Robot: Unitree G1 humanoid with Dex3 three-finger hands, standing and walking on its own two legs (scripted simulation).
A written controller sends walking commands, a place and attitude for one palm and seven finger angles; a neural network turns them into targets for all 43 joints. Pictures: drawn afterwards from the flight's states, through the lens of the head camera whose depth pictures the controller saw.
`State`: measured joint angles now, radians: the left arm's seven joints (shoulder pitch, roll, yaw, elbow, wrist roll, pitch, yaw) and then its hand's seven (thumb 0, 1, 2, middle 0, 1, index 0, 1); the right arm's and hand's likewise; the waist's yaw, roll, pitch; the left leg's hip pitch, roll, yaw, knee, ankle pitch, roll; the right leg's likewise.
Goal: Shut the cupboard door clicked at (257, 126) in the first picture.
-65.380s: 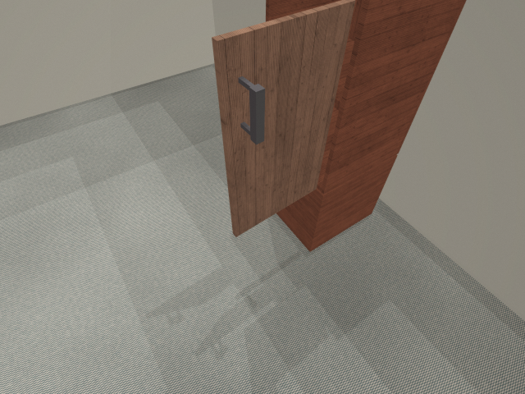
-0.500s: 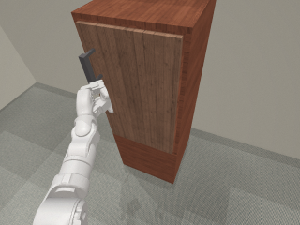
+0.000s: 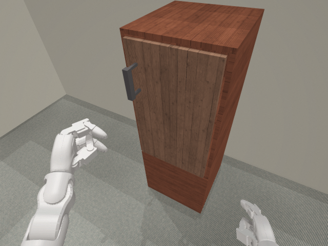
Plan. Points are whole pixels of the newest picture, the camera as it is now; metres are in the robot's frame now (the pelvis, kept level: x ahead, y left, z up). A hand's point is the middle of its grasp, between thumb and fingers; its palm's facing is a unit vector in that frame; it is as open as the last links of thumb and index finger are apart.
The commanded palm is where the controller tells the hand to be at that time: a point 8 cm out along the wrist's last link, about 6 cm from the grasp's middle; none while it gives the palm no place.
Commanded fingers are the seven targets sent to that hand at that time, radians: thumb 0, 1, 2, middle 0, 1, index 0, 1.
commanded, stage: draw the hand back to the body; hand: left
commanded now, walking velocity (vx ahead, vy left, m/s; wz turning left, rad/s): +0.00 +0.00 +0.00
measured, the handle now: (133, 81) +0.61 +0.17 +0.10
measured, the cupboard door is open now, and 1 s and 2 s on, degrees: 0 0 0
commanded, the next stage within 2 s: step back with the hand held close in 0.78 s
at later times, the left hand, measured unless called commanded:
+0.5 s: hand (21, 177) +0.19 +0.29 +0.16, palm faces +0.48 -0.77 -0.41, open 6.8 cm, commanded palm +0.15 +0.32 +0.17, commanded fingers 0.00 0.90 0.90 -0.20 -0.30 -0.20 -0.30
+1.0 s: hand (31, 169) +0.21 +0.28 +0.16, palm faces +0.46 -0.78 -0.42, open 7.4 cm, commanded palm +0.15 +0.31 +0.17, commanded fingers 0.00 0.90 0.90 -0.20 -0.30 -0.20 -0.30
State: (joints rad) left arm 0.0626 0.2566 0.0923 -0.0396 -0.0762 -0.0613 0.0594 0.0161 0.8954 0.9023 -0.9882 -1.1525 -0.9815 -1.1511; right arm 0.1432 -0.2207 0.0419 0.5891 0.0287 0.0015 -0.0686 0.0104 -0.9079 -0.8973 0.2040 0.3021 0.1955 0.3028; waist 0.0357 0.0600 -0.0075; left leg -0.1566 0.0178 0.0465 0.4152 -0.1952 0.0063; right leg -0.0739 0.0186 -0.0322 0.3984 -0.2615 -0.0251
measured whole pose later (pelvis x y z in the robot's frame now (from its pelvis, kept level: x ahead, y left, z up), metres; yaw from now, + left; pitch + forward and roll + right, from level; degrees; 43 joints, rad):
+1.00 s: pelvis +0.01 +0.01 +0.00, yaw +0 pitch -2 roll -1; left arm 0.46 0.35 0.37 -0.36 -0.07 -0.11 0.10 0.02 0.89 0.90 -0.22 -0.30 -0.21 -0.30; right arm 0.19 -0.23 0.02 0.61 0.01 -0.04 -0.07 0.01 -0.91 -0.90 0.21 0.30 0.20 0.30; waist 0.05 0.09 -0.02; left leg -0.19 0.02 0.04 0.46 -0.24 0.01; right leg -0.08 0.03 -0.04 0.38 -0.27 -0.02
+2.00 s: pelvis -0.14 +0.04 -0.02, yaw +4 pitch +0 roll -6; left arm 0.47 0.48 0.47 -0.52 -0.06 -0.28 0.16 0.01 0.89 0.90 -0.22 -0.30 -0.21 -0.30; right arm 0.21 -0.19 -0.02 0.62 -0.01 -0.11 -0.07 0.01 -0.91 -0.90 0.21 0.30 0.20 0.30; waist -0.03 0.04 0.01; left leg -0.53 0.06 0.04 0.53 -0.04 0.07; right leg -0.38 0.10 -0.01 0.87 -0.47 0.00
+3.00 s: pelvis -0.25 +0.08 -0.01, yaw -3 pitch +1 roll -2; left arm 0.57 0.41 0.41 -0.48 -0.04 -0.21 0.17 0.01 0.89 0.90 -0.21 -0.30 -0.21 -0.30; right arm 0.26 -0.17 0.02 0.66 0.00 -0.09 -0.06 0.01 -0.90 -0.90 0.21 0.30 0.20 0.30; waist -0.02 0.01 -0.04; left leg -0.34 0.03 0.04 0.59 -0.27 0.02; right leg -0.21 0.05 -0.03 0.51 -0.31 -0.04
